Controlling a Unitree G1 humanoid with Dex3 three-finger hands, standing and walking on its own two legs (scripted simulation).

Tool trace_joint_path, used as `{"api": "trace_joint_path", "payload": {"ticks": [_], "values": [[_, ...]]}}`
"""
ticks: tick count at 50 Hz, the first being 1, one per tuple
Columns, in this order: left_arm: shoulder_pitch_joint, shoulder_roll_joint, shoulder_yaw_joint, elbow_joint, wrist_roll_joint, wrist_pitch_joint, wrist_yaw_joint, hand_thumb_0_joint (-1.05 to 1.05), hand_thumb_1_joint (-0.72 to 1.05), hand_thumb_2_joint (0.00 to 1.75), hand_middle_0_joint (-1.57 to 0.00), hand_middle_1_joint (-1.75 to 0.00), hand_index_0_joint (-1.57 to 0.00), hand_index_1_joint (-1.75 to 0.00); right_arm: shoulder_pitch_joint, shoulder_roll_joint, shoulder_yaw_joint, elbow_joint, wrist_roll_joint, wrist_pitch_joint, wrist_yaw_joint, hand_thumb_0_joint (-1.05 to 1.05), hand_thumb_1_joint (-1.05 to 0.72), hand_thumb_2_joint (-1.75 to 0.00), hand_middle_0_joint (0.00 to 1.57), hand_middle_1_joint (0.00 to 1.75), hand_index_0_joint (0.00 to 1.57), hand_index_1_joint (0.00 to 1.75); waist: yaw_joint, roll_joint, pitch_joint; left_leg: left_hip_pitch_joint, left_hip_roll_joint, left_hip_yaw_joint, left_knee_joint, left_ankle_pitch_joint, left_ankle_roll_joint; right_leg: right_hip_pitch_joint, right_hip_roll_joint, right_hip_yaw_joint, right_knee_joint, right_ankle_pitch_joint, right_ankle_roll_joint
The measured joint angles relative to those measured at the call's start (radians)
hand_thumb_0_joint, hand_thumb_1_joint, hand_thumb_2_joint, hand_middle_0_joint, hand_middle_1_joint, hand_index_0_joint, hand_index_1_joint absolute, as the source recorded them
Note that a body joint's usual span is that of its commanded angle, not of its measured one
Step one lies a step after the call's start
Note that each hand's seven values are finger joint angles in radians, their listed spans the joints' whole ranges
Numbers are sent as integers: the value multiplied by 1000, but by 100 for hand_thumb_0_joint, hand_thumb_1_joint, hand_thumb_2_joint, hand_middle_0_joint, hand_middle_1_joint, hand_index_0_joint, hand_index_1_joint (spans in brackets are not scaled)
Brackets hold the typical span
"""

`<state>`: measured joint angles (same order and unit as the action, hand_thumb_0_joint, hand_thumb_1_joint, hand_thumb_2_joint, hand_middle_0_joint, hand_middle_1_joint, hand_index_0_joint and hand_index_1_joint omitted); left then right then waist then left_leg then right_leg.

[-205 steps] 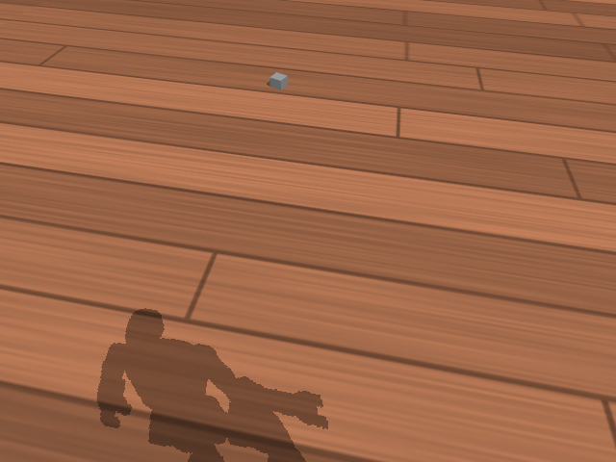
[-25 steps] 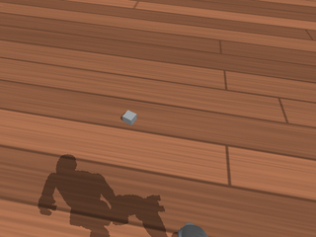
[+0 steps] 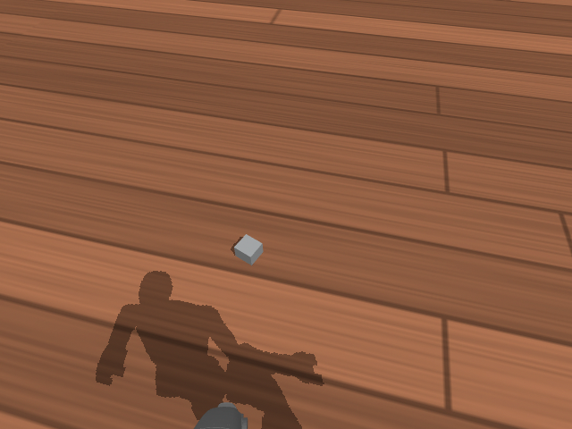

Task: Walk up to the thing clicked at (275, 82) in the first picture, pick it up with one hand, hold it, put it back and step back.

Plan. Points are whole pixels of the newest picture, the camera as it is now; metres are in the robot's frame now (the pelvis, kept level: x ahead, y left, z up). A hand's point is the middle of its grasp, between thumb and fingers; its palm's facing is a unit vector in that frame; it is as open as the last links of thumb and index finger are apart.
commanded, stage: walk up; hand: left
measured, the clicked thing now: (248, 249) +0.87 +0.19 -0.74
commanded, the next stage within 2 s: none
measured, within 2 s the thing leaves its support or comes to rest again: neither
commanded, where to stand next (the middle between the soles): +0.48 +0.02 m, yaw -1 degrees
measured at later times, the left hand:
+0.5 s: hand (132, 343) +0.27 +0.28 -0.14, palm faces -0.06 -0.90 -0.42, open 7.4 cm
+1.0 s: hand (141, 279) +0.41 +0.31 -0.16, palm faces -0.06 -0.92 -0.38, open 7.4 cm
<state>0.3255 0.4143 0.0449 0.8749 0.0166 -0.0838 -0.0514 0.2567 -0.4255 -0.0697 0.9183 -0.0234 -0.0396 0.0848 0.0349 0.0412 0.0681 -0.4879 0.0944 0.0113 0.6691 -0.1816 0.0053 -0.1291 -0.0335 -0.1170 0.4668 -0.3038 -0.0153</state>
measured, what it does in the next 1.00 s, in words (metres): walks ahead: left foot, then right foot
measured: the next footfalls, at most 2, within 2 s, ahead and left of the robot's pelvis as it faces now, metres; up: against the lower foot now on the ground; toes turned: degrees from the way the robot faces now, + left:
left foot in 0.08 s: +0.19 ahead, +0.15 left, +0.00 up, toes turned +5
right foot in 0.46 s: +0.32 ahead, -0.13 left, +0.00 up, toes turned -6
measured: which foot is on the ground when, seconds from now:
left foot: up 0.00-0.06, down 0.08-0.46, up 0.48-0.82, down 0.84-1.00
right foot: down 0.00-0.10, up 0.12-0.44, down 0.46-0.86, up 0.88-1.00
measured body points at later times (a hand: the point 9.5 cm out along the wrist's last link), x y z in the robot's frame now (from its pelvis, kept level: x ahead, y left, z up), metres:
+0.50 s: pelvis +0.20 -0.01 -0.02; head +0.21 -0.03 +0.43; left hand +0.27 +0.33 -0.11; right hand +0.23 -0.33 -0.14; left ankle +0.15 +0.14 -0.72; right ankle +0.28 -0.13 -0.74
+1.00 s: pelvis +0.35 +0.03 -0.01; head +0.39 +0.05 +0.44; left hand +0.41 +0.36 -0.14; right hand +0.43 -0.29 -0.11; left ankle +0.40 +0.15 -0.74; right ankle +0.34 -0.10 -0.69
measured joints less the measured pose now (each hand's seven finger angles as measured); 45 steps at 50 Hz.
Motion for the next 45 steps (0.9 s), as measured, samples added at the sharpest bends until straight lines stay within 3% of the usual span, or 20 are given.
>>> {"api": "trace_joint_path", "payload": {"ticks": [4, 6, 8, 10, 18, 23, 25, 27, 29, 34, 39, 42, 43, 45], "values": [[32, 24, 1, 13, 0, 14, 1, 1, 90, 90, -21, -30, -21, -30, -2, -3, -6, -9, -2, -19, 1, 1, -91, -90, 21, 30, 21, 30, -1, -30, -18, 86, -20, 32, -100, 26, 16, 18, -27, -2, 111, -123, 25], [28, 29, 3, 30, -5, 28, 9, 1, 90, 90, -21, -30, -21, -30, -16, 6, -11, -22, -6, -36, -12, 1, -91, -90, 21, 30, 21, 30, -9, -70, -5, 93, -49, 56, -41, -10, 9, -46, -56, 48, 310, -166, 1], [11, 26, -5, 47, -8, 42, 18, 1, 91, 90, -21, -30, -20, -30, -16, 14, -8, -42, 9, -46, -20, 1, -91, -90, 21, 30, 21, 30, -25, -75, 1, 110, -51, 57, -24, -46, 13, -147, -18, 103, 532, -175, -19], [-3, 29, -11, 51, -15, 43, 19, 1, 91, 90, -20, -30, -20, -30, -10, 27, 3, -53, 16, -48, -29, 0, -91, -90, 21, 30, 21, 30, -33, -91, 7, 156, -56, 65, -61, -52, 15, -231, -6, 125, 632, -137, -28], [-43, 15, -5, 35, -4, 38, -14, 1, 91, 90, -20, -30, -20, -30, 41, 17, 18, -60, 11, -42, -35, 0, -91, -90, 21, 30, 21, 30, -51, -82, 13, 292, -61, 90, -152, -98, 13, -350, -69, 95, 332, -6, 1], [-45, 14, 7, 31, 3, 16, -18, 0, 91, 90, -20, -30, -20, -30, 71, -9, 14, -54, 14, -19, -32, 1, -90, -90, 21, 30, 21, 30, -56, -38, -3, 310, -33, 83, -42, -223, -3, -268, -45, 74, 146, 117, -1], [-49, 7, 15, 25, 6, 0, -6, 0, 91, 90, -20, -30, -20, -30, 67, -13, 11, -40, 16, -4, -41, 1, -91, -90, 21, 30, 21, 30, -49, 0, 4, 253, -14, 32, 135, -274, 27, -260, -20, 51, 198, 83, 4], [-44, 0, 9, 12, -1, -6, 2, 0, 91, 90, -20, -30, -20, -30, 50, -11, 15, -23, 14, 12, -46, 1, -91, -90, 21, 30, 21, 30, -33, 5, 6, 171, -48, -2, 314, -295, 31, -241, -23, 53, 207, 50, -4], [-37, -14, 1, 5, -7, -6, 8, 0, 91, 90, -21, -30, -20, -30, 33, -16, 16, -17, 20, 15, -45, 1, -91, -90, 21, 30, 21, 30, -23, 21, 10, 98, -56, -12, 387, -257, 32, -199, -22, 49, 165, 50, -6], [0, -13, -7, -6, -1, -3, 9, 0, 91, 90, -21, -30, -21, -30, 9, -13, 8, -28, 13, 7, -23, 1, -91, -90, 21, 30, 21, 30, -7, 27, 7, 2, -24, 0, 247, -168, 12, -119, -21, 43, 75, 50, -5], [34, 15, -3, -10, 2, 6, 9, 0, 90, 90, -21, -30, -21, -30, -1, -4, 0, -29, 3, 8, -5, 1, -91, -90, 21, 30, 21, 30, 6, 3, 0, 20, -7, 12, 51, -83, 2, -75, -25, 39, 83, -12, 7], [50, 33, -3, -6, 2, 19, 11, 0, 90, 90, -21, -30, -21, -30, 8, -8, -7, -34, 0, -10, -5, 1, -91, -90, 21, 30, 21, 30, -1, -22, -14, 94, -26, 32, -59, -44, 9, -76, -46, 43, 170, -97, 19], [46, 39, -4, 1, 1, 26, 16, 1, 90, 90, -21, -30, -21, -30, 4, -5, -10, -33, -2, -18, -15, 1, -91, -90, 21, 30, 21, 30, -5, -45, -10, 100, -44, 43, -45, -27, 3, -94, -68, 56, 236, -124, 12], [21, 31, -9, 22, -5, 46, 32, 1, 91, 90, -21, -30, -21, -30, -1, 1, -8, -40, 2, -24, -31, 1, -91, -90, 21, 30, 21, 30, -17, -59, 1, 101, -52, 52, 0, -64, 2, -160, -48, 107, 407, -172, -5]]}}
